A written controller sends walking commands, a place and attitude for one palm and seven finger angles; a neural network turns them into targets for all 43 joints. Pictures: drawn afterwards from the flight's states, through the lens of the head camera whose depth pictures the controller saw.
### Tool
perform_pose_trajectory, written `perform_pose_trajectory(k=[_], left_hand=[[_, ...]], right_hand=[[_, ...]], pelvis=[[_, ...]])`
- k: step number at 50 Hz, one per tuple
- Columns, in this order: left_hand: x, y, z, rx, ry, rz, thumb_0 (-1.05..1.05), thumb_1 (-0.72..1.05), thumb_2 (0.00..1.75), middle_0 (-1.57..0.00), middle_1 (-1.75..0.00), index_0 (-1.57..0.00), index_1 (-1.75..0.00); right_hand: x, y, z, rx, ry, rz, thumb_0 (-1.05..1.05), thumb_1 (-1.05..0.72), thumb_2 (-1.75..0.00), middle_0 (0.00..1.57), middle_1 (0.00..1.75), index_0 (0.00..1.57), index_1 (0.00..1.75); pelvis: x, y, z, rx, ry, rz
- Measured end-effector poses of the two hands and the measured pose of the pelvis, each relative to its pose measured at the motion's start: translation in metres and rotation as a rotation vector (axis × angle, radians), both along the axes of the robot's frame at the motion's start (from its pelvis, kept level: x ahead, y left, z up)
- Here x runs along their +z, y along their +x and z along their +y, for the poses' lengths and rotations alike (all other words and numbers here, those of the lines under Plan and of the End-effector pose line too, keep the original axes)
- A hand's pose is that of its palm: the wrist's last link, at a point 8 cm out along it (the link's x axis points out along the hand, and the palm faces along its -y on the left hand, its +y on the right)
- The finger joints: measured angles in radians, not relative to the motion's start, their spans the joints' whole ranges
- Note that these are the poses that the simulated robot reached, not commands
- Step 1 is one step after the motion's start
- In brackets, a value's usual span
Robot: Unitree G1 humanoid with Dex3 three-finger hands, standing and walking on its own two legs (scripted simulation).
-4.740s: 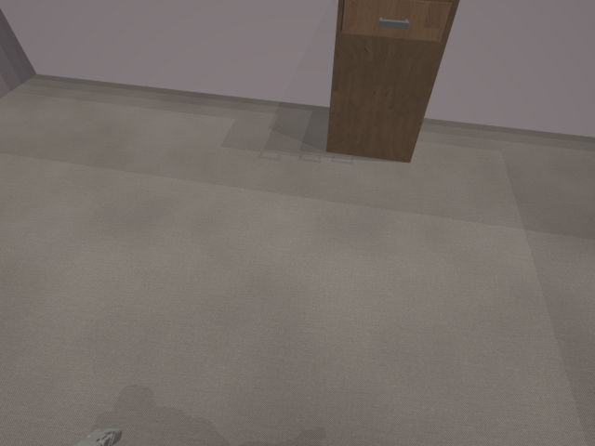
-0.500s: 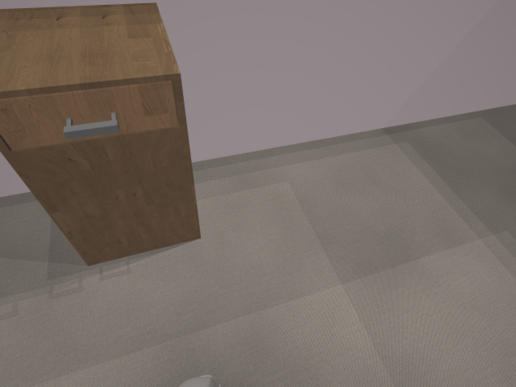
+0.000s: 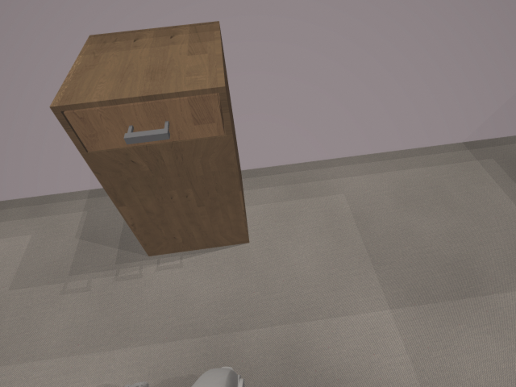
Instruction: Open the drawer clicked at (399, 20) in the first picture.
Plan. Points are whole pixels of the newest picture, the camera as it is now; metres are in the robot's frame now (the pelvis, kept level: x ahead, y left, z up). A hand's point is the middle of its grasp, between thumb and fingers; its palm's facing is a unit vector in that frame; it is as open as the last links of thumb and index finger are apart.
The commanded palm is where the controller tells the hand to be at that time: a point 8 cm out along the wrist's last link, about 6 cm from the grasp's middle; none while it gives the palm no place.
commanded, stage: take the last steps up to it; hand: left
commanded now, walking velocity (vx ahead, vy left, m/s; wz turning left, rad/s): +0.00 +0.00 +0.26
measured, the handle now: (148, 131) +0.75 +0.35 -0.06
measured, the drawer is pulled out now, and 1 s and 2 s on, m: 0.00 0.00 0.00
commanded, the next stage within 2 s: come to a stop and stand still in 1.06 s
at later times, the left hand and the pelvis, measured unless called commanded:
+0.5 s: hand out of the picture +0.01 +0.24 -0.17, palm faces +0.18 -0.96 -0.21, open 7.4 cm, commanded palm none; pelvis +0.03 +0.04 +0.01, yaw +8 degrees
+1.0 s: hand out of the picture +0.11 +0.22 -0.18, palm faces +0.26 -0.96 -0.13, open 7.3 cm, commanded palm none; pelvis +0.18 +0.07 +0.00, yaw +10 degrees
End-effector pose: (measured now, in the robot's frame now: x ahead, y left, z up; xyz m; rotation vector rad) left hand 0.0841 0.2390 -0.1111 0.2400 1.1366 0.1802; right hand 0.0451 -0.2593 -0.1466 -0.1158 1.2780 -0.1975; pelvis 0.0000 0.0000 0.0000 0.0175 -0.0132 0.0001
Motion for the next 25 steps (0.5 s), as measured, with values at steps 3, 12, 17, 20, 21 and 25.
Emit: perform_pose_trajectory(k=[3,12,17,20,21,25], left_hand=[[-0.002,-0.018,-0.005,0.032,-0.015,0.032,0.00,0.91,0.90,-0.20,-0.30,-0.20,-0.30],[-0.024,-0.091,0.015,0.171,-0.066,0.144,0.00,0.91,0.90,-0.21,-0.30,-0.20,-0.30],[-0.038,-0.126,0.037,0.224,-0.088,0.254,0.00,0.91,0.90,-0.20,-0.30,-0.20,-0.30],[-0.032,-0.121,0.043,0.226,-0.096,0.266,0.00,0.91,0.90,-0.20,-0.30,-0.20,-0.30],[-0.030,-0.116,0.044,0.225,-0.097,0.258,0.00,0.91,0.90,-0.20,-0.30,-0.20,-0.30],[-0.023,-0.084,0.044,0.216,-0.096,0.209,0.01,0.91,0.90,-0.20,-0.30,-0.19,-0.30]], right_hand=[[0.005,0.007,-0.003,0.033,-0.007,0.003,0.01,-0.91,-0.90,0.20,0.30,0.20,0.30],[0.014,0.046,0.027,0.185,-0.037,-0.016,0.01,-0.91,-0.90,0.20,0.30,0.20,0.30],[0.019,0.059,0.057,0.227,-0.045,-0.080,0.00,-0.91,-0.90,0.20,0.30,0.20,0.30],[0.022,0.050,0.068,0.217,-0.033,-0.057,0.00,-0.91,-0.90,0.20,0.30,0.20,0.30],[0.021,0.046,0.068,0.209,-0.035,-0.039,0.00,-0.91,-0.90,0.20,0.30,0.20,0.30],[0.015,0.028,0.067,0.191,-0.018,0.056,0.00,-0.92,-0.90,0.20,0.30,0.20,0.30]], pelvis=[[0.004,-0.001,-0.004,0.030,0.014,0.000],[0.000,-0.005,0.012,0.099,0.001,0.014],[-0.004,0.001,0.028,0.103,-0.013,0.005],[0.002,0.010,0.032,0.117,-0.021,0.001],[0.004,0.014,0.034,0.122,-0.022,0.001],[0.006,0.031,0.036,0.135,-0.019,0.002]])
